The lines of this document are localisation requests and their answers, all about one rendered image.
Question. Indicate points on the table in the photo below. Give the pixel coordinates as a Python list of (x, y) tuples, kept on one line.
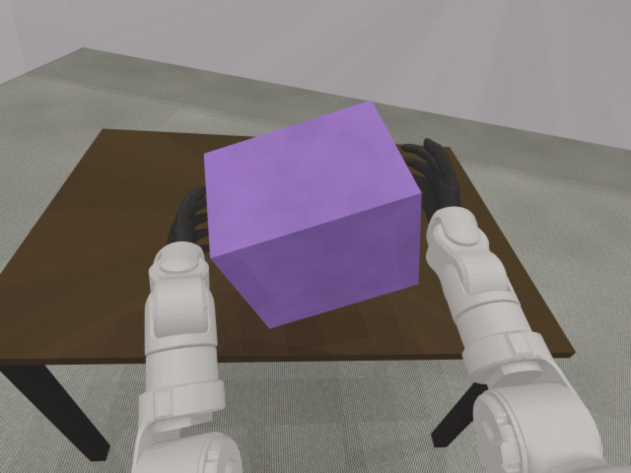
[(74, 292)]

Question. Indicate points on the robot right hand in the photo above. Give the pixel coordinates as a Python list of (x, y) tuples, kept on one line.
[(440, 187)]

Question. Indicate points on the robot right upper arm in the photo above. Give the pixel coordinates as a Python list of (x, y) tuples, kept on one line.
[(537, 428)]

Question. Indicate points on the right robot forearm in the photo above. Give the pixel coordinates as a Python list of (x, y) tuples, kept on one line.
[(499, 347)]

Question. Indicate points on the robot left upper arm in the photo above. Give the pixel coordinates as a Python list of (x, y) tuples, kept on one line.
[(206, 453)]

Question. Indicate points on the robot left hand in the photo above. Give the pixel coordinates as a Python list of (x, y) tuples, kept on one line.
[(185, 221)]

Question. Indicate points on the carton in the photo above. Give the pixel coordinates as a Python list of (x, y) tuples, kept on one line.
[(314, 216)]

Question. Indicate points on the left robot forearm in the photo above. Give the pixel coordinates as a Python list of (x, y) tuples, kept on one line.
[(182, 383)]

